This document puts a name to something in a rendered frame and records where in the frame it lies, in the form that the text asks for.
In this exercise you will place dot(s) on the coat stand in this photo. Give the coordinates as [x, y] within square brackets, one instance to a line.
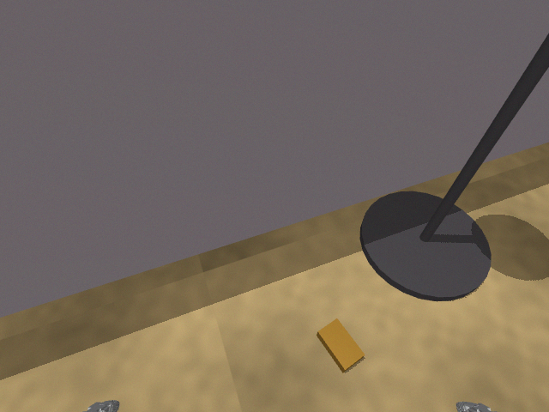
[424, 245]

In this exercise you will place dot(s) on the small box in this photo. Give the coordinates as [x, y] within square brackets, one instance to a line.
[340, 345]

